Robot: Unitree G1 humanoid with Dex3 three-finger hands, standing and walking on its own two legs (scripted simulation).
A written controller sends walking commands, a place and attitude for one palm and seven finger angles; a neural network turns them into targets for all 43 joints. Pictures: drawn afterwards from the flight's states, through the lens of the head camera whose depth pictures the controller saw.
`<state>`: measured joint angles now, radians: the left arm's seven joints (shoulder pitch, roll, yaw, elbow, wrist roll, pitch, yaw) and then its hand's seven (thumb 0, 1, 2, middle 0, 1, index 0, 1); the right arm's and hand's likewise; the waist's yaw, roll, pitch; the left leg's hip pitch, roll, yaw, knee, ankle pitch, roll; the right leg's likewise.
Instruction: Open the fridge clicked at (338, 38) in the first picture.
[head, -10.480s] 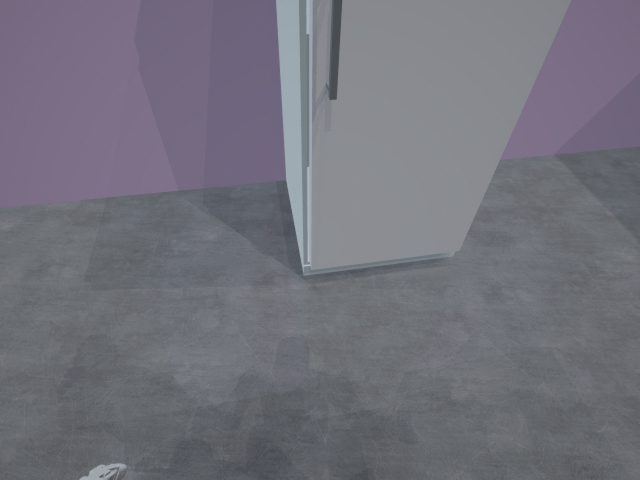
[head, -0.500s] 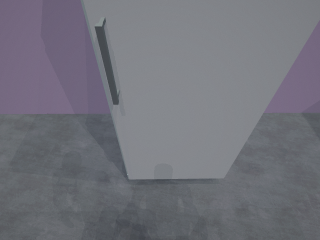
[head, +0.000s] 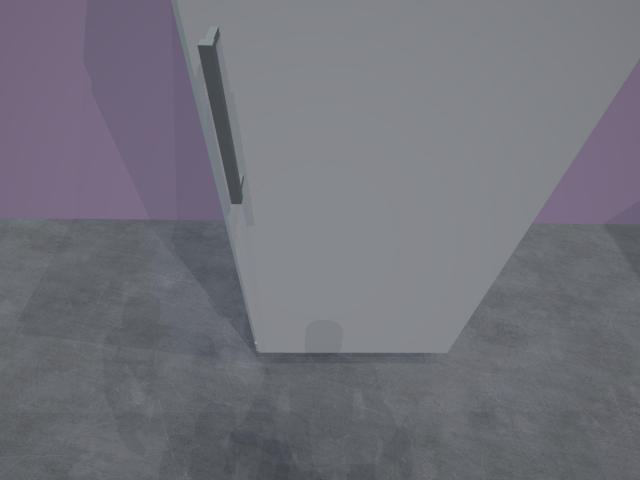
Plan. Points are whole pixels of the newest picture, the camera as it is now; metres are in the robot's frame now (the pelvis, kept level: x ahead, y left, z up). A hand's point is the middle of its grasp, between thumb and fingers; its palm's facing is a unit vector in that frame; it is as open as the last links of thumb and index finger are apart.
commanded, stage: look again from close up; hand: left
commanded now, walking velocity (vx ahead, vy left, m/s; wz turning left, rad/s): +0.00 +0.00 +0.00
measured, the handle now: (226, 127) +0.53 +0.18 +0.15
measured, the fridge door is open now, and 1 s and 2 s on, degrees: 0 0 0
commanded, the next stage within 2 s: shuffle to correct the standing spot in 0.08 s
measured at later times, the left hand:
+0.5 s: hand out of the picture -0.01 +0.18 -0.20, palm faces +0.07 -0.99 -0.15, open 7.4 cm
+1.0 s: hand out of the picture +0.07 +0.15 -0.19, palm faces +0.10 -0.98 -0.15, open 7.4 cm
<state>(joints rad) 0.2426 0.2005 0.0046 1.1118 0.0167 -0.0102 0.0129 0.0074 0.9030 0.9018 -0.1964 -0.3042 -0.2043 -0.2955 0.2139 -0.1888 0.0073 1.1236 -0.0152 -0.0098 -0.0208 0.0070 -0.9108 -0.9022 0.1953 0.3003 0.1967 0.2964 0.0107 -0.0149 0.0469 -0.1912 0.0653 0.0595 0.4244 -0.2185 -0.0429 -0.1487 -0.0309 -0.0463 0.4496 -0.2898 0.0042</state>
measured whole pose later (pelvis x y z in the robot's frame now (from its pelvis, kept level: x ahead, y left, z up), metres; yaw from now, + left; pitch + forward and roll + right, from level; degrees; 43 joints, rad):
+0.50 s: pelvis +0.04 +0.01 -0.02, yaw +1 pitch -1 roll +1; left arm 0.35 0.17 0.03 1.13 0.02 0.00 0.01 0.01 0.90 0.90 -0.20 -0.30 -0.20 -0.30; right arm 0.32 -0.12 0.00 1.13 -0.03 -0.02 -0.01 0.01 -0.91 -0.90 0.19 0.30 0.20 0.30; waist 0.01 -0.05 0.02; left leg -0.23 0.04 0.05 0.61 -0.38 -0.02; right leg -0.17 -0.07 -0.07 0.63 -0.44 0.00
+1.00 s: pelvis +0.08 +0.00 -0.01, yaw +2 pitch +0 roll +1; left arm 0.28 0.12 0.02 1.09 0.02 0.01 0.04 0.01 0.91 0.90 -0.20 -0.30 -0.20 -0.30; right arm 0.19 -0.14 -0.03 1.08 -0.01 0.00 -0.05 0.02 -0.94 -0.90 0.19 0.30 0.20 0.30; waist 0.03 -0.05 0.08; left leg -0.24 0.04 0.13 0.55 -0.30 0.01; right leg -0.17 -0.04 -0.14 0.57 -0.38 -0.03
